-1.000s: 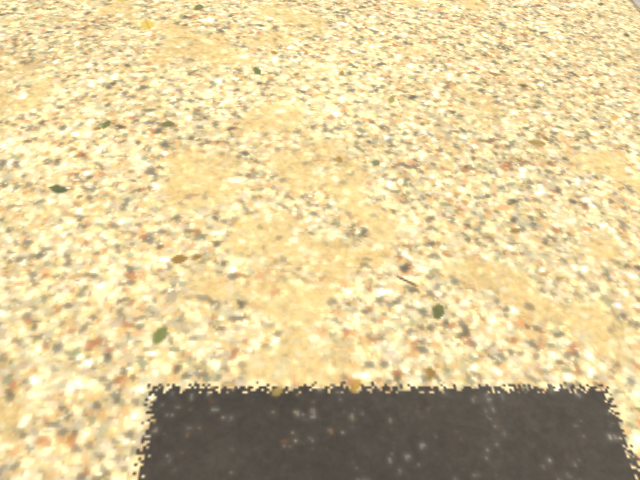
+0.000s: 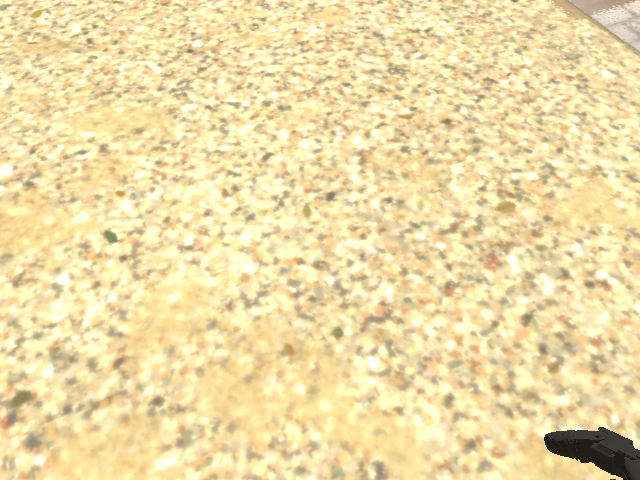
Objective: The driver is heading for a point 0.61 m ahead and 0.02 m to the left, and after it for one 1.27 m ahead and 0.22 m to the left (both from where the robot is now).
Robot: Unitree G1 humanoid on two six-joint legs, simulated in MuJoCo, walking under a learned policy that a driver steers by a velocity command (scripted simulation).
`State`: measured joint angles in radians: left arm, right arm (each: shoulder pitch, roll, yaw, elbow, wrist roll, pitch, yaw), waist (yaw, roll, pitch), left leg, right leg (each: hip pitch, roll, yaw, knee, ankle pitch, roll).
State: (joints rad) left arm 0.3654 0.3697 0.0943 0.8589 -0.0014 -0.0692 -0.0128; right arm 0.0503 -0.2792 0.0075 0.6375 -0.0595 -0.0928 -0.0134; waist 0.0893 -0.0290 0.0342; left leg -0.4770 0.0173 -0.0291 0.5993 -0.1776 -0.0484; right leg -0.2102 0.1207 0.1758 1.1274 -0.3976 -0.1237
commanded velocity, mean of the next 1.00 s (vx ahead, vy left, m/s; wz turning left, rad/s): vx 0.89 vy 0.00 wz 0.26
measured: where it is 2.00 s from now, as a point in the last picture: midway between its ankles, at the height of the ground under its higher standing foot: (368, 234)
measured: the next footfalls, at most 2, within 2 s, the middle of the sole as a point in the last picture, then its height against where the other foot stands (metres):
right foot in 0.36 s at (411, 459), level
left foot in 0.80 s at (362, 268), level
